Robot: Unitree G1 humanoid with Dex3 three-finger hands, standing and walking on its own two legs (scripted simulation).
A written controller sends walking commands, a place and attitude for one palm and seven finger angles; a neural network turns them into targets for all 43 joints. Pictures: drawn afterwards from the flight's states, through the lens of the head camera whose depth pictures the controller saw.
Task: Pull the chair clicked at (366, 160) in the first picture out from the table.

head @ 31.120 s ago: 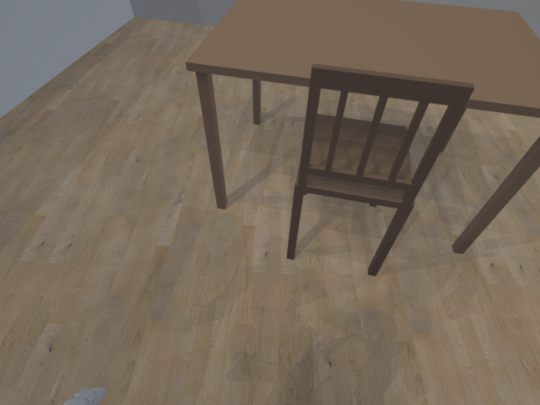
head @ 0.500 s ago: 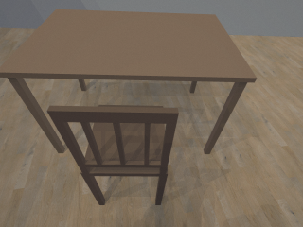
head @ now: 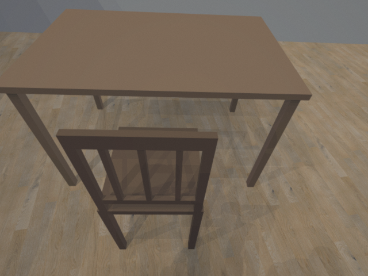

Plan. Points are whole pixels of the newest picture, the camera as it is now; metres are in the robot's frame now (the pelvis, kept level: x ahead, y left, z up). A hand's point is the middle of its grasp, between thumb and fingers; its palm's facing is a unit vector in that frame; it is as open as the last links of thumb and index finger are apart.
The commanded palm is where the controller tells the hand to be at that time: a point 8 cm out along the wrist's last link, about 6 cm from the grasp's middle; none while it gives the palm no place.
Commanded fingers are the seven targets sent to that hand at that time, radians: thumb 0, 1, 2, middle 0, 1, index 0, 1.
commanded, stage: look again from close up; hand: left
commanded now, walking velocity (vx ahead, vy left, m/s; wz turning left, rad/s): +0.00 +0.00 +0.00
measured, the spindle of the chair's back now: (145, 176) +0.40 +0.13 -0.09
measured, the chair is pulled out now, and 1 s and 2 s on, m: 0.16 0.16 0.16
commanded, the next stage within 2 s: raise the hand toward the chair's back in 0.18 s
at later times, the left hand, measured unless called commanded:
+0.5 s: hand (103, 252) +0.18 +0.19 -0.06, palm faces +0.21 -0.97 -0.14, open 7.7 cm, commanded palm +0.10 +0.22 -0.07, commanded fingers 0.00 0.62 0.78 -0.17 -0.26 -0.17 -0.26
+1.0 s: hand (118, 267) +0.16 +0.15 -0.07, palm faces +0.02 -1.00 -0.04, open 11.8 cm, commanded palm +0.12 +0.21 -0.06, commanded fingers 0.00 0.04 0.53 -0.11 -0.16 -0.11 -0.16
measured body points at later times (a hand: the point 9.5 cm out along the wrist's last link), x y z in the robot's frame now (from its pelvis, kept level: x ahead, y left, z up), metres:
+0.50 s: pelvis -0.02 +0.00 -0.03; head +0.02 +0.00 +0.42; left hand +0.17 +0.24 -0.05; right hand +0.08 -0.27 -0.13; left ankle -0.03 +0.10 -0.74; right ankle +0.01 -0.14 -0.74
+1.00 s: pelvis -0.04 -0.06 -0.13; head +0.05 -0.05 +0.31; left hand +0.15 +0.21 -0.07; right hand +0.20 -0.23 -0.22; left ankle -0.03 +0.10 -0.74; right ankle +0.01 -0.14 -0.74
